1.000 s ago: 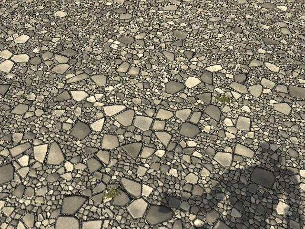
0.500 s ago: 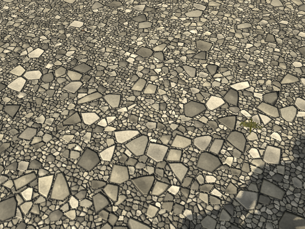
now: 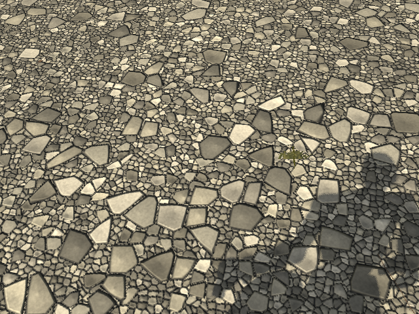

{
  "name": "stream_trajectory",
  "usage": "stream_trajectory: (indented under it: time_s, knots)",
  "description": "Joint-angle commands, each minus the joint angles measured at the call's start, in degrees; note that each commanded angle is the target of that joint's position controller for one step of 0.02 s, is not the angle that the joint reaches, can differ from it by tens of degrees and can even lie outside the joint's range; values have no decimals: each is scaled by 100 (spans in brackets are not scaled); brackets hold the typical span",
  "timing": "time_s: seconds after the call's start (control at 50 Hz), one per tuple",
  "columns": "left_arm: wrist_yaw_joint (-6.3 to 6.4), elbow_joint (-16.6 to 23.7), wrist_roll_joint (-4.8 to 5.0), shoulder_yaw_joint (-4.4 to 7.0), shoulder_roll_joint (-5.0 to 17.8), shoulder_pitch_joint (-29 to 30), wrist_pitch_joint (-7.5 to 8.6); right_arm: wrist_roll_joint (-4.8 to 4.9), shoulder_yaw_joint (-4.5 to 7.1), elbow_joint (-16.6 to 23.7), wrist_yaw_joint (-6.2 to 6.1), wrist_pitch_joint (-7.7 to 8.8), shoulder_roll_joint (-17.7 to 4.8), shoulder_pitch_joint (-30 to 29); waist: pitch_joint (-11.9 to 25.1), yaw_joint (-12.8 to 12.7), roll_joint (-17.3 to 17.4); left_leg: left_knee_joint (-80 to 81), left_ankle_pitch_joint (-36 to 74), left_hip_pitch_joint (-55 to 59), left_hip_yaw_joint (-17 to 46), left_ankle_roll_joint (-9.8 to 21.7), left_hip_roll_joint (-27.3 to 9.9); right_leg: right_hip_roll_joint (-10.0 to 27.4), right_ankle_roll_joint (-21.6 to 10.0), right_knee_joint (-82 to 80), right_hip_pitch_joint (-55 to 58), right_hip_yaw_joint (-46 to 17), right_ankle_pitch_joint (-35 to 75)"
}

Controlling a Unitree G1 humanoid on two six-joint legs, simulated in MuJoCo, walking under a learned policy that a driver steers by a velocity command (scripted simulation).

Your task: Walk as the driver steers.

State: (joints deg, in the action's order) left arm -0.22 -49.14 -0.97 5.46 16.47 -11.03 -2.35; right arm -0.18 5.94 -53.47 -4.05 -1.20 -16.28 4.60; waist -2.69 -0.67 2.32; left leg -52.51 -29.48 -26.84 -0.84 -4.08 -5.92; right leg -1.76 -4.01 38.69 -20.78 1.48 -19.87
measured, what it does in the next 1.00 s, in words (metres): walks ahead: left foot, then right foot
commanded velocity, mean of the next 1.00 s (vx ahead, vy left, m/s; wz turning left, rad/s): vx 0.23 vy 0.00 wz -0.24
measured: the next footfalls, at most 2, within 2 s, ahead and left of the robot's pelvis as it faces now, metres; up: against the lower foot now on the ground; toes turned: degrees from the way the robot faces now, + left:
left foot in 0.56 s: +0.11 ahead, +0.12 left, +0.00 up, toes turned -14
right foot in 0.98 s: +0.35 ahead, -0.21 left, +0.00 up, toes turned -14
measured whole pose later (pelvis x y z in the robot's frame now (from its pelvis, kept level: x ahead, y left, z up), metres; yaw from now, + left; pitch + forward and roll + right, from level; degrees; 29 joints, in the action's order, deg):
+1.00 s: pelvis +0.23 -0.07 +0.00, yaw -12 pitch +2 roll +0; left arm -2.0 -40.0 0.8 2.7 15.6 -0.1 4.7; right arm 1.2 3.2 -54.6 -0.3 3.6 -16.5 24.9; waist -2.4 4.9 0.4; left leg -27.0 -26.3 2.3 1.4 -1.4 -3.5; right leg 0.1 -3.0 31.0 -27.9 2.0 -4.6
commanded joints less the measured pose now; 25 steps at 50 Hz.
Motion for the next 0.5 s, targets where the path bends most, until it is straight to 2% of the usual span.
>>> stream_trajectory:
  time_s: [0.02, 0.04, 0.06, 0.1, 0.14, 0.24, 0.32, 0.36, 0.4, 0.46, 0.5]
  knots:
    - [26, 497, -31, 198, 1165, -79, 316, 29, 102, 625, -37, 103, -614, -475, 495, -12, -941, -1711, -96, -1618, 587, 193, 358, 1809, -1210, -2187, 1189, -2865, 1884]
    - [79, 578, 84, 147, 993, 198, 321, -14, 138, 497, -95, 95, -698, -360, 490, 67, -735, -1608, 338, -1573, 614, 203, 258, 1602, -888, -2089, 1219, -2556, 1750]
    - [122, 622, 140, 108, 897, 301, 306, -40, 158, 467, -123, 98, -731, -261, 509, 110, -775, -1471, 586, -1369, 630, 182, 249, 1453, -751, -2047, 1119, -2322, 1977]
    - [194, 588, 134, 72, 795, 10, 285, -9, 136, 491, -81, 153, -587, -202, 701, 76, -800, -1410, 941, -1196, 614, 146, 400, 1318, -732, -2006, 1367, -2178, 2563]
    - [239, 562, 155, 81, 814, -232, 284, 19, 101, 552, -56, 200, -489, -267, 778, 1, -740, -1103, 1084, -1297, 655, 102, 492, 1308, -770, -1967, 1759, -2200, 2892]
    - [294, 658, 175, 116, 901, -238, 216, 47, 74, 680, -5, 227, -496, -425, 685, -49, -858, -138, 1240, -1241, 764, -65, 555, 1255, -755, -2039, 1957, -2458, 2290]
    - [282, 685, 113, 82, 823, -117, 196, 48, 36, 674, 55, 240, -492, -420, 585, -110, -937, 456, 1314, -604, 690, -123, 474, 1147, -786, -2110, 1546, -2434, 1910]
    - [250, 642, 115, 47, 743, -149, 214, 65, 9, 680, 121, 286, -494, -433, 566, -193, -924, 887, 1377, -322, 618, -74, 419, 1065, -865, -2368, 1377, -2539, 388]
    - [216, 591, 113, 28, 781, -171, 241, 83, -19, 742, 202, 385, -525, -538, 358, -289, -1065, 1269, 1246, -139, 481, -1, 446, 1080, -946, -2585, 1223, -2760, -566]
    - [170, 520, 106, 7, 839, -265, 285, 123, -58, 728, 334, 594, -564, -471, 246, -323, -1019, 1899, 1093, 301, 307, 220, 537, 1102, -975, -2586, 1227, -2906, -785]
    - [146, 531, 144, -22, 820, -198, 309, 147, -84, 615, 401, 724, -524, -200, 234, -138, -920, 2607, 1428, 883, 159, 439, 613, 987, -906, -2412, 1081, -2875, -803]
